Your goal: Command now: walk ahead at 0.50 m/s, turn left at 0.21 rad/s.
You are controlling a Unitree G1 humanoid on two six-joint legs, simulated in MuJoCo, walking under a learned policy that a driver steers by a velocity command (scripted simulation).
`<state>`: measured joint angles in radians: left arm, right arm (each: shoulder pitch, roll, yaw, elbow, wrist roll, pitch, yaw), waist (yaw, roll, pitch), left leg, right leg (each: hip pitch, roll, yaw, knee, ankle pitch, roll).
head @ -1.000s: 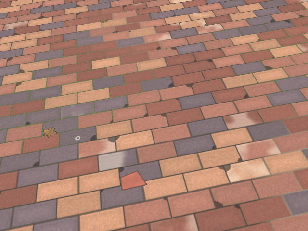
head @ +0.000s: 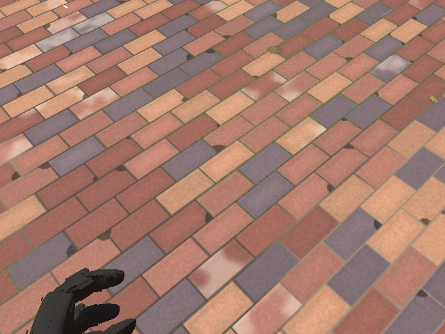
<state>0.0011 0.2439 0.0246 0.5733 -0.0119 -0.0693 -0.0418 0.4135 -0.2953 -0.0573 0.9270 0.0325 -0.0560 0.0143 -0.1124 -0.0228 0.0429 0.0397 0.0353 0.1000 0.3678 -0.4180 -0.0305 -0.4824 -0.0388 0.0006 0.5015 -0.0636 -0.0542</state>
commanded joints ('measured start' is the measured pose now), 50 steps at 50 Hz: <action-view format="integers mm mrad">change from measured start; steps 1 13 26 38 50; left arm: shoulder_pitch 438 206 285 75 263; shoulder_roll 330 140 198 109 243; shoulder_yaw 120 77 89 50 97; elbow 38 134 173 67 83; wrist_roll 38 31 5 29 29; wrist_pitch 3 -50 15 -32 -76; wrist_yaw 36 46 68 51 31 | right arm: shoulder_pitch -9 -200 26 -148 -84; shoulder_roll -30 -39 -258 -160 -68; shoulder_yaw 18 -13 -108 -57 -28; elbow -115 -161 -173 -246 -255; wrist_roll -29 -9 0 -14 -26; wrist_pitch -25 29 46 -9 20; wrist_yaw -3 0 16 -22 -31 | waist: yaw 237 102 -61 93 213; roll -141 -40 94 65 62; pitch -397 -1 -224 -51 -262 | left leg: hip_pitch -613 -720 38 -267 -295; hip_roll -2 110 15 77 -5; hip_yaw -42 -197 -187 -355 -410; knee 702 594 195 -145 429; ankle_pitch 165 366 281 495 367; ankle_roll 44 7 245 295 142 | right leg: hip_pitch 922 347 235 -124 522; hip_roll -336 -218 -159 -37 -124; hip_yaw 447 -51 -266 50 201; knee -4 -385 496 303 -45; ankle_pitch -64 83 327 -11 -33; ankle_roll -190 -129 47 123 -44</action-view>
